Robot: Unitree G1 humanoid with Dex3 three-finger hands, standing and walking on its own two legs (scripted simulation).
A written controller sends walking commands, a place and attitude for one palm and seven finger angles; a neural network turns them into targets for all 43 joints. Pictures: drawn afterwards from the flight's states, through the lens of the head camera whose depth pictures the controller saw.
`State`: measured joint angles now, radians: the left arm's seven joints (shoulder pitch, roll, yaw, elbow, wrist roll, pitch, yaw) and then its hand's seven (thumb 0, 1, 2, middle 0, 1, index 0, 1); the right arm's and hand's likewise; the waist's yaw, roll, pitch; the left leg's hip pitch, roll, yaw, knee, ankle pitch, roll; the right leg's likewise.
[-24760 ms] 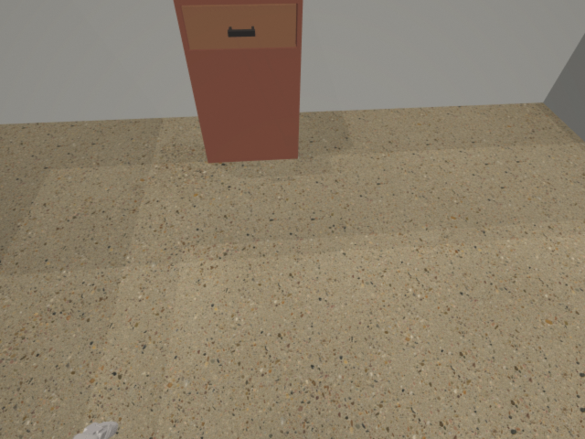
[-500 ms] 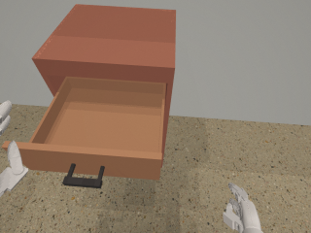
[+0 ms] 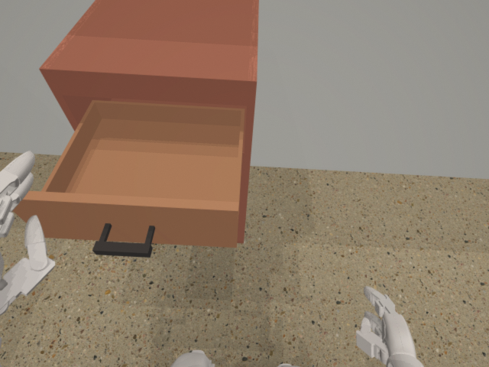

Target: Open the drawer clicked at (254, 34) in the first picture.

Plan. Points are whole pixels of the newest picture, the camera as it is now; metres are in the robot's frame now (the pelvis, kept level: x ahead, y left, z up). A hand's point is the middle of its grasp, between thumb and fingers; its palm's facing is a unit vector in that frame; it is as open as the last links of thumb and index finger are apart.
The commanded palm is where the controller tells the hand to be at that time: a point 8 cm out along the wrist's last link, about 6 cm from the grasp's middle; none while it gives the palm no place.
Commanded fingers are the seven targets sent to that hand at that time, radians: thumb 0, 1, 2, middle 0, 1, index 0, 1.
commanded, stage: step back with the hand held close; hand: left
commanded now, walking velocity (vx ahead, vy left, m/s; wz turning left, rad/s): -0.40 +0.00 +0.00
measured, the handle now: (126, 239) +0.35 +0.25 -0.08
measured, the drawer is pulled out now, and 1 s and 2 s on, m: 0.30 0.30 0.30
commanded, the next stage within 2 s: stop stepping back and stand still in 0.18 s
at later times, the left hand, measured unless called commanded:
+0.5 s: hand out of the picture +0.09 +0.19 +0.17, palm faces +0.26 -0.84 -0.47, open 7.4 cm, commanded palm +0.02 +0.25 +0.19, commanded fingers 0.00 0.90 0.90 -0.20 -0.30 -0.20 -0.30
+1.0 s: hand out of the picture +0.04 +0.22 +0.16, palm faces +0.35 -0.83 -0.42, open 7.4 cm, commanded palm -0.02 +0.26 +0.19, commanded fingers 0.00 0.90 0.90 -0.20 -0.30 -0.20 -0.30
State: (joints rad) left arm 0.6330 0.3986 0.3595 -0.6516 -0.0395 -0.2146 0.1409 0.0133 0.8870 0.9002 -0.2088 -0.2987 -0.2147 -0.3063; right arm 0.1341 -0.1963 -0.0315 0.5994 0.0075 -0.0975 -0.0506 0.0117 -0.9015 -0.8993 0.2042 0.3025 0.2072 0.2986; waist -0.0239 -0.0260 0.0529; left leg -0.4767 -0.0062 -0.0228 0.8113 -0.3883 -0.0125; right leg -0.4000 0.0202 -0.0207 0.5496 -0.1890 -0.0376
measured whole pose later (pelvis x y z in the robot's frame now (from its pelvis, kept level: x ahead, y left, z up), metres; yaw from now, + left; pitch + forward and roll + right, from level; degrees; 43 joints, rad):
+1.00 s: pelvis -0.16 -0.02 +0.01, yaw -1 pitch -1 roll -1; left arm 0.63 0.35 0.33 -0.56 -0.02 -0.20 0.17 0.01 0.89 0.90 -0.21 -0.30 -0.21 -0.31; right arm 0.20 -0.18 0.01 0.61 0.01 -0.12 -0.05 0.01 -0.90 -0.90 0.20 0.30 0.21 0.30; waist -0.01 -0.01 0.04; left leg -0.22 0.01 0.03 0.47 -0.24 0.02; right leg -0.24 0.00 -0.05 0.42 -0.17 -0.01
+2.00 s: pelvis -0.16 -0.03 +0.01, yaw -2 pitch -2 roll +0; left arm 0.30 0.13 0.01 1.14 0.01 0.01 0.04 0.00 0.91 0.90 -0.20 -0.30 -0.20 -0.30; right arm 0.34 -0.10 0.00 1.12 -0.01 0.02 -0.03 0.00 -0.91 -0.90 0.20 0.30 0.20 0.30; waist -0.01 0.03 0.07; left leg -0.18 0.01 0.04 0.43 -0.22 0.00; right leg -0.22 0.00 -0.04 0.43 -0.17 -0.03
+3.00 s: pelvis -0.14 -0.04 +0.01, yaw -2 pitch -2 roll +0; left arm 0.26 0.13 0.02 1.14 0.01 0.00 0.04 0.00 0.91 0.90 -0.20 -0.30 -0.20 -0.30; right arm 0.30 -0.10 -0.02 1.13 -0.01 0.00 -0.04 0.00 -0.91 -0.90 0.20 0.30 0.20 0.30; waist -0.01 0.01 0.08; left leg -0.14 0.03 0.03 0.40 -0.23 -0.01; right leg -0.18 0.02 -0.05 0.39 -0.19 -0.04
